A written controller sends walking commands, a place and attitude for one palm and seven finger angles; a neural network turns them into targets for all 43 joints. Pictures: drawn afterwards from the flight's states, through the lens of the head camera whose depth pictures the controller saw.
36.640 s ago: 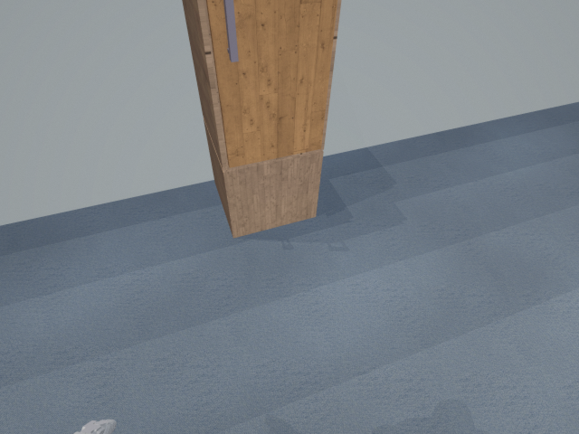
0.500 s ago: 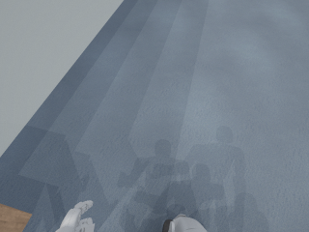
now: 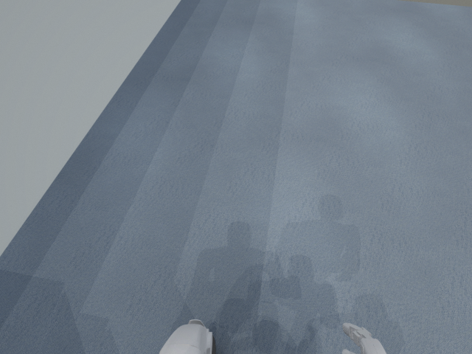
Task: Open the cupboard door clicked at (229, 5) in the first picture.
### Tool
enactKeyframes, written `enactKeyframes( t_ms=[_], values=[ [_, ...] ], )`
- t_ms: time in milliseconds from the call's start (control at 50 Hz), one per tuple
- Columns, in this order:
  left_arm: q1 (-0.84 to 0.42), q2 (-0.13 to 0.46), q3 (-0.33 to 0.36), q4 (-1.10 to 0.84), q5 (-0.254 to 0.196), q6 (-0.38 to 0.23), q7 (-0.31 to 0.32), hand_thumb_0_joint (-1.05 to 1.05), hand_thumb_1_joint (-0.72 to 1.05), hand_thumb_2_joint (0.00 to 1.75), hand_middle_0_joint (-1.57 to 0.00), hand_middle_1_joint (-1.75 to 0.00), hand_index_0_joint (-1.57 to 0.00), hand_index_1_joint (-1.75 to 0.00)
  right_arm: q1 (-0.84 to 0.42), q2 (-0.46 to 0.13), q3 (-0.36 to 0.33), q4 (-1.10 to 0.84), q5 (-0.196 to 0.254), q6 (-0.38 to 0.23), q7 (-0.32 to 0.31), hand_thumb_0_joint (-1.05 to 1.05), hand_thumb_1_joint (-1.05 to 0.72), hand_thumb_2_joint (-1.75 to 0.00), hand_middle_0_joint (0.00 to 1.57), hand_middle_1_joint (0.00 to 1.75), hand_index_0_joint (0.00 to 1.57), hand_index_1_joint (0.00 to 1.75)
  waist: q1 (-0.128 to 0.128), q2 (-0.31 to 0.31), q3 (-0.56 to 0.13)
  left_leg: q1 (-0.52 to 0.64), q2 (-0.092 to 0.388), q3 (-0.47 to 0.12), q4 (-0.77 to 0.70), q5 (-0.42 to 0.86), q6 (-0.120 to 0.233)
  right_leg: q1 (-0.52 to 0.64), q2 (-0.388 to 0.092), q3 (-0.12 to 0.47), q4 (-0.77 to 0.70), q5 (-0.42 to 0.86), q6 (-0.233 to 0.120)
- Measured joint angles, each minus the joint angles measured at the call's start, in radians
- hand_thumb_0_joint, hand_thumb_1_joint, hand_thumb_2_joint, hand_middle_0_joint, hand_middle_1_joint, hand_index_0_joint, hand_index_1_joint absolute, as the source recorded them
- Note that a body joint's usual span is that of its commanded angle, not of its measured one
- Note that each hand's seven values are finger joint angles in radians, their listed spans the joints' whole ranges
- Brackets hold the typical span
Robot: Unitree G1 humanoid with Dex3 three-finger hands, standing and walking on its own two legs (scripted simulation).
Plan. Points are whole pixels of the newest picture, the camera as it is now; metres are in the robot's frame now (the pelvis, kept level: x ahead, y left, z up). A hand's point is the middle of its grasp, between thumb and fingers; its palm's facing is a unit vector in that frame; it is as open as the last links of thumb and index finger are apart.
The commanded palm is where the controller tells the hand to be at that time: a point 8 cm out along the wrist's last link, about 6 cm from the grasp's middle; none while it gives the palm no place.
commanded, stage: walk to a spot facing it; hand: left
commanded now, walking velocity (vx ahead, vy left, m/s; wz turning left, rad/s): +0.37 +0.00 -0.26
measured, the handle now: out of the picture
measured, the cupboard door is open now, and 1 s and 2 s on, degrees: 45 45 45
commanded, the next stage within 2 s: turn to face it in 0.48 s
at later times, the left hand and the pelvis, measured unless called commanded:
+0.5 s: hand (195, 214) +0.43 +0.15 -0.16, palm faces -0.27 -0.95 -0.18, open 7.4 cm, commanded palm none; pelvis +0.27 +0.00 +0.00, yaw -13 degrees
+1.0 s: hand (228, 176) +0.56 +0.08 -0.17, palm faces -0.14 -0.97 -0.22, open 7.2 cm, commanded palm none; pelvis +0.49 -0.09 +0.00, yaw -9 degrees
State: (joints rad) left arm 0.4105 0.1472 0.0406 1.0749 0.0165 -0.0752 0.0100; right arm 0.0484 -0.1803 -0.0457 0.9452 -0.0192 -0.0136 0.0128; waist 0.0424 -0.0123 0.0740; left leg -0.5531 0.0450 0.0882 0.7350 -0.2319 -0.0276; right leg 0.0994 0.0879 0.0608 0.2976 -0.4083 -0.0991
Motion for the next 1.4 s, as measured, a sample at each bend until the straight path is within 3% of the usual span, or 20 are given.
enactKeyframes(
  t_ms=[40,80,120,180,280,360,440,520,580,640,680,800,920,1060,1080,1100,1140,1200,1300,1400],
  values=[
    [0.027,-0.005,-0.001,0.025,-0.003,0.006,0.0,0.0,0.91,0.9,-0.2,-0.3,-0.2,-0.3,-0.003,0.009,0.006,-0.004,-0.004,-0.02,-0.003,0.01,-0.91,-0.9,0.2,0.3,0.2,0.3,-0.007,-0.01,0.002,0.079,-0.035,0.026,-0.106,0.032,0.029,0.003,-0.003,0.003,0.098,-0.056,0.009],
    [0.033,-0.007,-0.001,0.045,-0.014,0.019,-0.004,0.01,0.91,0.9,-0.2,-0.3,-0.2,-0.3,0.011,0.019,0.009,-0.01,-0.016,-0.043,-0.01,0.0,-0.91,-0.9,0.2,0.3,0.2,0.3,-0.018,-0.016,0.001,0.112,-0.036,0.038,-0.088,0.031,0.104,-0.115,0.002,-0.01,0.431,-0.08,0.03],
    [0.012,-0.002,0.002,0.05,-0.012,0.03,-0.006,0.01,0.91,0.9,-0.2,-0.3,-0.2,-0.3,0.044,0.026,0.013,-0.01,-0.016,-0.05,-0.015,0.0,-0.91,-0.9,0.2,0.3,0.2,0.3,-0.014,-0.031,0.003,0.163,-0.034,0.067,-0.076,-0.038,0.114,-0.273,-0.02,-0.021,0.802,-0.049,0.036],
    [-0.051,0.005,0.014,0.026,0.003,0.043,-0.017,0.01,0.91,0.9,-0.2,-0.3,-0.2,-0.3,0.121,0.029,0.011,0.015,-0.015,-0.061,-0.03,0.0,-0.91,-0.9,0.21,0.3,0.2,0.3,-0.014,-0.03,-0.002,0.263,-0.036,0.086,-0.161,-0.058,0.091,-0.467,-0.082,-0.049,1.017,0.069,0.058],
    [-0.158,0.022,0.031,-0.049,0.017,0.057,-0.025,0.01,0.92,0.9,-0.2,-0.3,-0.2,-0.3,0.254,0.027,0.007,0.089,-0.008,-0.062,-0.044,0.0,-0.93,-0.9,0.21,0.3,0.2,0.3,-0.02,-0.017,-0.009,0.414,-0.032,0.116,-0.318,-0.058,0.09,-0.688,-0.158,-0.052,0.933,0.177,0.089],
    [-0.222,0.044,0.042,-0.076,0.018,0.069,-0.037,0.01,0.92,0.9,-0.19,-0.3,-0.2,-0.3,0.352,0.024,0.011,0.123,-0.007,-0.052,-0.042,0.0,-0.92,-0.9,0.2,0.3,0.2,0.3,-0.046,-0.006,-0.012,0.511,-0.024,0.149,-0.385,-0.091,0.071,-0.761,-0.18,-0.081,0.768,0.281,0.092],
    [-0.282,0.053,0.039,-0.09,0.014,0.076,-0.047,0.01,0.92,0.9,-0.19,-0.3,-0.2,-0.3,0.427,0.024,0.018,0.144,-0.011,-0.045,-0.043,0.0,-0.92,-0.9,0.2,0.3,0.2,0.3,-0.08,0.005,-0.001,0.598,-0.019,0.19,-0.422,-0.143,0.045,-0.746,-0.166,-0.135,0.565,0.333,0.075],
    [-0.333,0.052,0.031,-0.111,0.011,0.067,-0.05,0.01,0.92,0.9,-0.19,-0.3,-0.2,-0.3,0.478,0.03,0.024,0.164,-0.012,-0.033,-0.044,0.01,-0.91,-0.9,0.2,0.3,0.2,0.3,-0.108,0.025,0.019,0.657,0.009,0.226,-0.384,-0.223,0.006,-0.666,-0.102,-0.195,0.424,0.259,0.026],
    [-0.328,0.052,0.027,-0.13,0.012,0.033,-0.049,0.01,0.91,0.9,-0.19,-0.3,-0.2,-0.3,0.5,0.041,0.027,0.187,-0.001,-0.013,-0.035,0.01,-0.91,-0.9,0.2,0.3,0.2,0.3,-0.092,0.018,0.018,0.603,0.06,0.235,-0.105,-0.233,-0.016,-0.539,-0.053,-0.214,0.334,0.168,-0.022],
    [-0.309,0.047,0.021,-0.13,-0.004,0.013,-0.028,0.0,0.91,0.9,-0.19,-0.3,-0.2,-0.3,0.425,0.042,0.02,0.177,0.012,0.009,-0.032,0.01,-0.91,-0.9,0.21,0.3,0.2,0.3,-0.089,0.013,0.037,0.352,0.051,0.049,0.452,-0.239,-0.013,-0.496,-0.031,-0.201,0.363,0.114,-0.04],
    [-0.285,0.041,0.013,-0.11,-0.011,0.014,-0.01,0.0,0.91,0.9,-0.19,-0.3,-0.2,-0.3,0.36,0.044,0.016,0.151,0.011,0.011,-0.035,0.01,-0.91,-0.9,0.21,0.3,0.2,0.3,-0.099,0.007,0.035,0.219,0.046,-0.022,0.572,-0.19,-0.009,-0.433,-0.022,-0.192,0.3,0.127,-0.035],
    [-0.235,0.035,0.007,-0.057,-0.015,0.002,0.02,-0.01,0.96,0.9,-0.2,-0.3,-0.2,-0.3,0.208,0.046,0.014,0.085,0.007,0.01,-0.05,0.01,-0.92,-0.9,0.2,0.3,0.2,0.3,-0.114,0.014,-0.001,0.011,0.057,-0.098,0.356,-0.077,-0.011,-0.262,-0.021,-0.198,0.097,0.148,-0.024],
    [-0.201,0.023,-0.001,-0.047,-0.011,0.017,0.019,-0.01,0.96,0.9,-0.2,-0.3,-0.2,-0.3,0.152,0.003,0.008,0.093,0.012,0.039,-0.036,0.01,-0.94,-0.9,0.2,0.3,0.2,0.3,-0.091,0.017,-0.01,0.001,0.027,-0.033,0.195,-0.042,-0.013,-0.142,-0.042,-0.25,0.062,0.076,-0.001],
    [-0.144,0.021,-0.002,-0.044,-0.004,0.048,0.01,0.0,0.93,0.9,-0.2,-0.3,-0.2,-0.3,0.124,-0.018,0.008,0.071,0.0,0.051,-0.021,0.01,-0.92,-0.9,0.2,0.3,0.2,0.3,-0.085,-0.018,0.019,0.129,-0.048,0.066,-0.003,-0.08,0.029,-0.111,-0.096,-0.33,0.239,-0.064,0.039],
    [-0.133,0.022,-0.002,-0.044,-0.006,0.053,0.007,0.0,0.92,0.9,-0.2,-0.3,-0.2,-0.3,0.13,-0.022,0.007,0.062,-0.004,0.047,-0.018,0.01,-0.92,-0.9,0.2,0.3,0.2,0.3,-0.089,-0.017,0.02,0.165,-0.057,0.068,-0.053,-0.022,0.043,-0.131,-0.107,-0.344,0.321,-0.078,0.05],
    [-0.124,0.023,0.001,-0.045,-0.012,0.06,0.005,0.0,0.92,0.9,-0.2,-0.3,-0.2,-0.3,0.137,-0.028,0.005,0.051,-0.011,0.041,-0.016,0.0,-0.92,-0.9,0.2,0.3,0.2,0.3,-0.092,-0.01,0.013,0.184,-0.063,0.057,-0.077,-0.035,0.09,-0.182,-0.12,-0.347,0.441,-0.061,0.071],
    [-0.14,0.036,0.005,-0.058,-0.017,0.088,0.007,0.01,0.91,0.9,-0.2,-0.3,-0.2,-0.3,0.143,-0.028,0.003,0.04,-0.009,0.031,-0.02,0.0,-0.91,-0.9,0.2,0.3,0.2,0.3,-0.092,-0.019,0.017,0.172,-0.078,0.043,-0.042,-0.088,0.132,-0.325,-0.123,-0.245,0.736,-0.125,0.109],
    [-0.192,0.05,0.016,-0.09,-0.005,0.106,0.009,0.01,0.91,0.9,-0.2,-0.3,-0.2,-0.3,0.161,-0.026,0.003,0.037,-0.006,0.023,-0.033,0.0,-0.91,-0.9,0.2,0.3,0.2,0.3,-0.077,-0.02,0.026,0.195,-0.089,0.013,-0.08,-0.083,0.116,-0.49,-0.125,-0.117,0.953,-0.082,0.145],
    [-0.276,0.062,0.027,-0.15,0.003,0.101,0.003,0.01,0.91,0.9,-0.2,-0.3,-0.2,-0.3,0.179,-0.017,0.007,0.043,-0.001,0.018,-0.038,0.0,-0.91,-0.9,0.21,0.3,0.2,0.3,-0.055,-0.005,0.031,0.244,-0.09,-0.053,-0.193,-0.035,0.105,-0.631,-0.163,-0.015,0.894,0.026,0.19],
    [-0.313,0.073,0.025,-0.171,0.004,0.107,0.002,0.01,0.91,0.9,-0.2,-0.3,-0.2,-0.3,0.185,-0.008,-0.002,0.029,-0.001,0.022,-0.027,0.0,-0.9,-0.9,0.21,0.3,0.2,0.3,-0.067,0.009,0.015,0.268,-0.075,-0.122,-0.227,-0.034,0.076,-0.644,-0.161,-0.004,0.743,0.051,0.213]
  ],
)
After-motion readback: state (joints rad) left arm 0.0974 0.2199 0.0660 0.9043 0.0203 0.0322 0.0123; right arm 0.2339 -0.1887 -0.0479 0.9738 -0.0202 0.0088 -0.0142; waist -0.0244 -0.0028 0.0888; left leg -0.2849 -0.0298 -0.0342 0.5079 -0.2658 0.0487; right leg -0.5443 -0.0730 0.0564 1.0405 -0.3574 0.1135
